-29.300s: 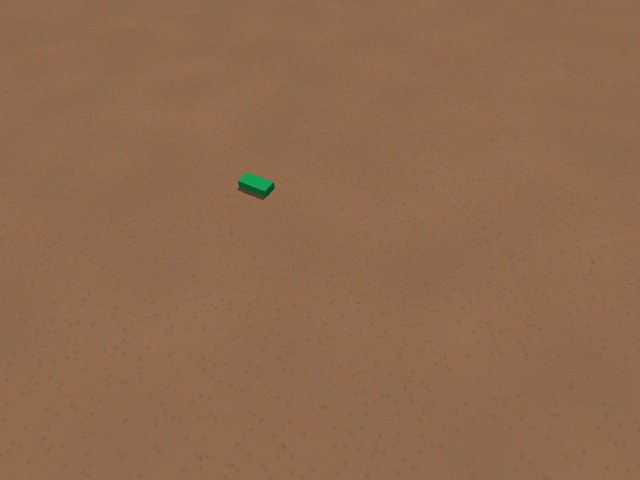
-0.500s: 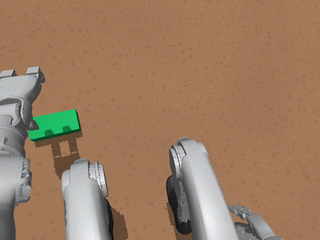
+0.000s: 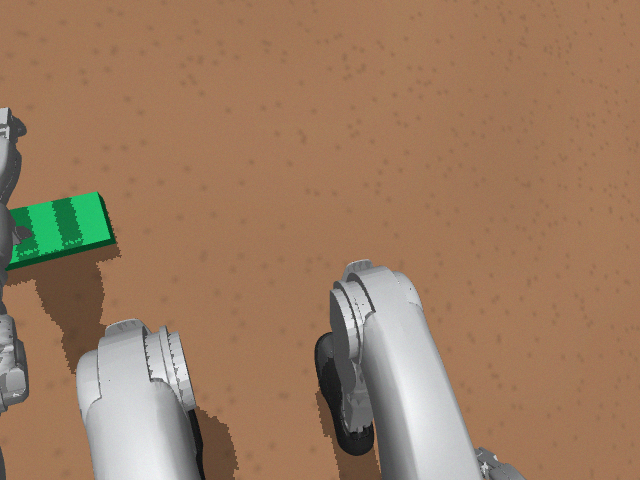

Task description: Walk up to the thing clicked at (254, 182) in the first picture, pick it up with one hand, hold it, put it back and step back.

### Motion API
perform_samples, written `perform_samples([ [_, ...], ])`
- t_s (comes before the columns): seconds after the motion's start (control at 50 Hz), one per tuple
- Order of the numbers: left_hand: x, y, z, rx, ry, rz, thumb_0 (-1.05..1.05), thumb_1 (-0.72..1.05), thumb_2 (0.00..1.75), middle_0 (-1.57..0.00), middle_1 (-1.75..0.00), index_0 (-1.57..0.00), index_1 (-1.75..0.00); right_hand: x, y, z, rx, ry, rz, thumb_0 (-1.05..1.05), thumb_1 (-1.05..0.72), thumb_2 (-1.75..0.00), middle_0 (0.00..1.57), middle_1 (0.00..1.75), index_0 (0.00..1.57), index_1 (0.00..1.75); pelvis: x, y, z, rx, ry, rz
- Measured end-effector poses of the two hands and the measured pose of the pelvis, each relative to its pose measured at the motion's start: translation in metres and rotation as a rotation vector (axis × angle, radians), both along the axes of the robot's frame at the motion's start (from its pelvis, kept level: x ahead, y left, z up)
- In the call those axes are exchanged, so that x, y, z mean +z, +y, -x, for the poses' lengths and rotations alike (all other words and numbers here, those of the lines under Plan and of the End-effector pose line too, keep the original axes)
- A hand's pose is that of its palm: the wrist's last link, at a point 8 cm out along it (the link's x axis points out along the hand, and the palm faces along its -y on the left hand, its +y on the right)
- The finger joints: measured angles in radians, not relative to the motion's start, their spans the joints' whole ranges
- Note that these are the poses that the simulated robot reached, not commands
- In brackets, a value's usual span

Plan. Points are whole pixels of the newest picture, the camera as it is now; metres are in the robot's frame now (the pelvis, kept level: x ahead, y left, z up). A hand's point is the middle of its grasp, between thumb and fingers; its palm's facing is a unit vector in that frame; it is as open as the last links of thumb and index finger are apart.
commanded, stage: home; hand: left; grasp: from above
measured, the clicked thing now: (49, 231) +0.47 +0.28 -0.30
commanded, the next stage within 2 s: none
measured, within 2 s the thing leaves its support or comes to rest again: neither
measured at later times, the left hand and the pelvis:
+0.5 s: hand out of the picture +0.33 +0.26 +0.05, palm faces -0.20 -0.75 -0.63, open 7.6 cm; pelvis +0.00 +0.00 +0.16, yaw +4 degrees
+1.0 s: hand out of the picture +0.25 +0.21 +0.26, palm faces +0.17 -0.96 -0.23, open 7.4 cm; pelvis +0.05 +0.00 +0.34, yaw +7 degrees
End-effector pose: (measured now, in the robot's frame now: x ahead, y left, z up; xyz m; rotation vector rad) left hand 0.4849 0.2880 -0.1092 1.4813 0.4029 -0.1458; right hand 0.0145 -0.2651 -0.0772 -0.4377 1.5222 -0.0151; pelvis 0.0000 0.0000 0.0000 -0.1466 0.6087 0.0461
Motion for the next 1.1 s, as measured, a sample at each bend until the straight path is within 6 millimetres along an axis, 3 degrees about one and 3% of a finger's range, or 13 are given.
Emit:
perform_samples([
  [0.1, 0.031, 0.007, 0.001, 0.129, -0.013, 0.062, 0.00, -0.10, 0.93, -0.23, -0.69, -0.21, -0.71, 0.004, 0.010, -0.014, -0.059, -0.042, -0.050, 0.00, -0.90, -0.90, 0.20, 0.30, 0.20, 0.30, 0.018, 0.003, -0.005, 0.005, 0.035, 0.000],
  [0.22, 0.086, 0.016, 0.034, 0.252, 0.058, 0.203, 0.00, 0.27, 0.93, -0.24, -0.53, -0.22, -0.55, 0.030, 0.014, -0.048, -0.093, -0.123, -0.096, 0.00, -0.90, -0.90, 0.20, 0.30, 0.20, 0.30, 0.061, 0.006, -0.008, 0.017, 0.047, -0.012],
  [0.32, 0.132, 0.016, 0.080, 0.308, 0.105, 0.372, 0.00, 0.59, 0.92, -0.23, -0.41, -0.22, -0.42, 0.066, 0.010, -0.092, -0.051, -0.234, -0.095, 0.00, -0.90, -0.90, 0.20, 0.30, 0.20, 0.30, 0.101, 0.006, -0.007, 0.025, 0.029, -0.025],
  [0.4, 0.167, 0.012, 0.118, 0.353, 0.097, 0.502, 0.00, 0.75, 0.91, -0.22, -0.35, -0.21, -0.36, 0.100, 0.009, -0.132, 0.000, -0.347, -0.082, 0.01, -0.91, -0.90, 0.20, 0.30, 0.20, 0.30, 0.130, 0.005, -0.005, 0.034, 0.003, -0.036],
  [0.52, 0.211, 0.005, 0.168, 0.474, 0.075, 0.666, 0.01, 0.85, 0.91, -0.22, -0.31, -0.21, -0.32, 0.153, 0.016, -0.187, 0.063, -0.534, -0.084, 0.01, -0.91, -0.90, 0.20, 0.30, 0.20, 0.30, 0.170, 0.001, -0.003, 0.048, -0.046, -0.051],
  [0.62, 0.246, -0.005, 0.201, 0.594, 0.075, 0.793, 0.01, 0.88, 0.90, -0.21, -0.30, -0.21, -0.31, 0.197, 0.031, -0.216, 0.080, -0.657, -0.111, 0.01, -0.91, -0.90, 0.20, 0.30, 0.20, 0.30, 0.204, -0.002, -0.006, 0.058, -0.091, -0.064],
  [0.72, 0.284, -0.018, 0.225, 0.711, 0.090, 0.911, 0.01, 0.89, 0.90, -0.21, -0.30, -0.20, -0.30, 0.237, 0.045, -0.227, 0.065, -0.725, -0.141, 0.01, -0.91, -0.90, 0.20, 0.30, 0.20, 0.30, 0.240, -0.004, -0.013, 0.063, -0.137, -0.078],
  [0.84, 0.333, -0.030, 0.244, 0.828, 0.105, 1.014, 0.01, 0.90, 0.90, -0.21, -0.30, -0.20, -0.30, 0.283, 0.053, -0.222, 0.027, -0.752, -0.148, 0.01, -0.91, -0.90, 0.20, 0.30, 0.20, 0.30, 0.285, -0.005, -0.027, 0.069, -0.194, -0.089],
  [1.1, 0.438, -0.039, 0.268, 0.912, 0.091, 1.107, 0.01, 0.91, 0.90, -0.21, -0.30, -0.20, -0.30, 0.371, 0.042, -0.211, -0.051, -0.821, -0.066, 0.01, -0.91, -0.90, 0.20, 0.30, 0.20, 0.30, 0.366, -0.001, -0.066, 0.082, -0.324, -0.108],
])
